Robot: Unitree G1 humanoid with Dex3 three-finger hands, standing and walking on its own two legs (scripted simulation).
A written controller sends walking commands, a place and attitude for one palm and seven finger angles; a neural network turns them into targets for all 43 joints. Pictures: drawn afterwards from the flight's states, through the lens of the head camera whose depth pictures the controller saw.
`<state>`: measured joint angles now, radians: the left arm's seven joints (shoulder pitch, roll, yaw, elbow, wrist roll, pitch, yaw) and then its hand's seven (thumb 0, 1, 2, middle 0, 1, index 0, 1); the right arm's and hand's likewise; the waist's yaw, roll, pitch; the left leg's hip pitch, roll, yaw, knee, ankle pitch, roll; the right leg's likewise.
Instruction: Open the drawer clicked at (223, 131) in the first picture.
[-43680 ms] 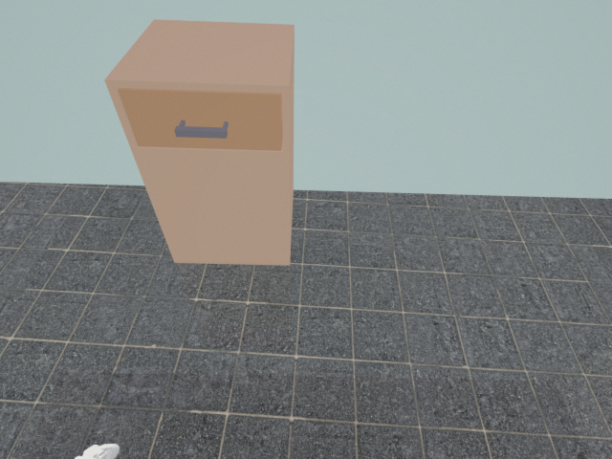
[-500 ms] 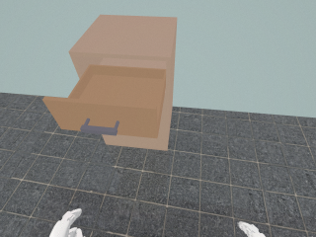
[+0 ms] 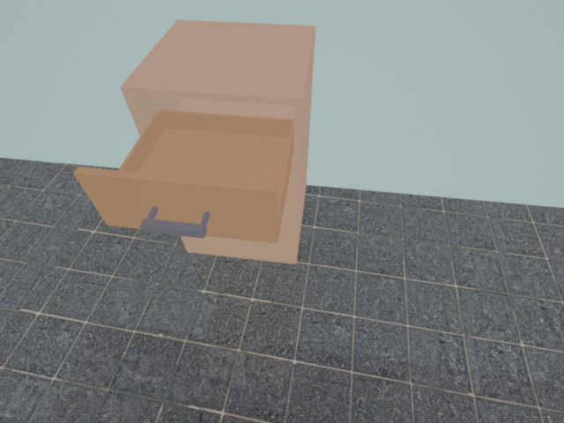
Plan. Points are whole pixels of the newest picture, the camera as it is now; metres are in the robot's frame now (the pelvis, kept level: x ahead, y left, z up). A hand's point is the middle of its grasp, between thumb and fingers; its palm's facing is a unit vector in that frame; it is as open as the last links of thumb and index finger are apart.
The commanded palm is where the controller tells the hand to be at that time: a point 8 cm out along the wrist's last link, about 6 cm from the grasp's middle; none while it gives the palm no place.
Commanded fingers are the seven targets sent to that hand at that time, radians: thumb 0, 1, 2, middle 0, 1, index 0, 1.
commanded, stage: let the arm hang, fingers relaxed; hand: left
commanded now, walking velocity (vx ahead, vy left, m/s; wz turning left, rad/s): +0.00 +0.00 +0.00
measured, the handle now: (176, 221) +0.52 +0.27 -0.11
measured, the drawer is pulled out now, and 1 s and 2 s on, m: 0.30 0.30 0.30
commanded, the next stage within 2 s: look to check the result in 0.40 s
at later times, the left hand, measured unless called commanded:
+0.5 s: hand out of the picture -0.01 +0.15 -0.18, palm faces +0.05 -0.98 -0.18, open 7.3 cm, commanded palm none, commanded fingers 0.00 0.90 0.90 -0.20 -0.30 -0.20 -0.30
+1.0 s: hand out of the picture +0.01 +0.13 -0.17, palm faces +0.05 -0.98 -0.18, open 7.3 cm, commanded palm none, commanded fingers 0.00 0.90 0.90 -0.20 -0.30 -0.20 -0.30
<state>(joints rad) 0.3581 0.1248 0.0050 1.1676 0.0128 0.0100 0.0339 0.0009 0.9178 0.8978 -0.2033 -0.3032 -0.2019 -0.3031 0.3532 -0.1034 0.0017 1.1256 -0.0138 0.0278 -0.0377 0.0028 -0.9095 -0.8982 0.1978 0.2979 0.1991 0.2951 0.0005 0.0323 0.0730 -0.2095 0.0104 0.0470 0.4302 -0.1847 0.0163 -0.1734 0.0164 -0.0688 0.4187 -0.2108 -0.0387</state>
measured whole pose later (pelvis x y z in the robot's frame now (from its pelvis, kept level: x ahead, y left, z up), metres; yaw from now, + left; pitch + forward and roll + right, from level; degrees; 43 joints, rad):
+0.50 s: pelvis +0.01 -0.01 +0.00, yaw +0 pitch -2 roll +0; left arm 0.31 0.11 0.02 1.14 0.01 0.00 0.04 0.00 0.92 0.90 -0.20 -0.30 -0.20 -0.30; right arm 0.34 -0.10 -0.01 1.12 -0.02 0.01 -0.05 0.00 -0.91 -0.90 0.20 0.30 0.20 0.29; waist 0.00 0.01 0.06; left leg -0.20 0.02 0.05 0.43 -0.20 0.00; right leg -0.17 0.03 -0.07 0.42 -0.23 -0.05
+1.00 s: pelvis +0.03 -0.02 +0.00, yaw +0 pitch -2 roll +0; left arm 0.29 0.09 0.01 1.15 0.01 -0.01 0.04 0.00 0.91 0.90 -0.20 -0.30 -0.20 -0.30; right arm 0.30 -0.10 -0.01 1.13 -0.01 0.01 -0.05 0.00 -0.91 -0.90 0.20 0.30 0.20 0.30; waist 0.00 0.02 0.07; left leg -0.16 0.03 0.04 0.41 -0.21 -0.02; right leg -0.13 0.04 -0.07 0.40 -0.24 -0.07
